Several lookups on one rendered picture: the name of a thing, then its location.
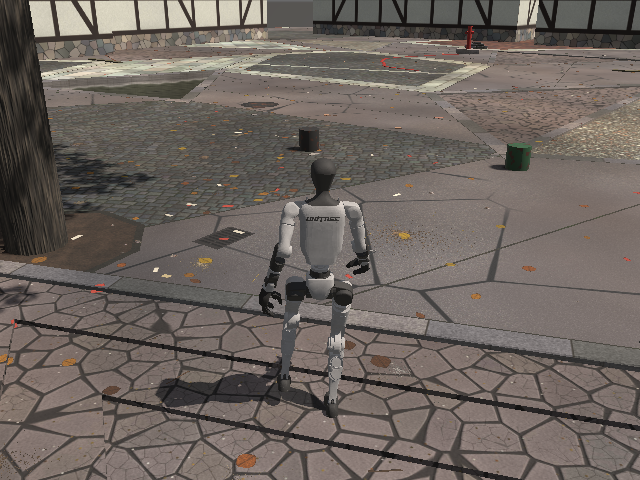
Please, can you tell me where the robot right forearm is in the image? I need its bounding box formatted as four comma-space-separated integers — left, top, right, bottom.
355, 238, 370, 266

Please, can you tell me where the robot right foot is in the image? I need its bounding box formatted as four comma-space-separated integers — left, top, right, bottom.
324, 391, 339, 418

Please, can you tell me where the robot left forearm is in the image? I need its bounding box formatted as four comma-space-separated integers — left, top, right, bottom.
262, 243, 285, 292

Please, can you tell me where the robot right upper arm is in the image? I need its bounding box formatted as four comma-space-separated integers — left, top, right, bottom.
343, 201, 367, 253

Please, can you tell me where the robot left hand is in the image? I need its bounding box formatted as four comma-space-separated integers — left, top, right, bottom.
259, 285, 282, 317

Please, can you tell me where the robot right hand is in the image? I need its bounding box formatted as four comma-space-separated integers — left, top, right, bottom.
346, 258, 370, 275

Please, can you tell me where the robot left upper arm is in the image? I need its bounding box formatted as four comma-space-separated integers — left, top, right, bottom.
276, 201, 302, 258

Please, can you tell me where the right robot thigh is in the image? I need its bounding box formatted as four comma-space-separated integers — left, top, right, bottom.
327, 280, 353, 354

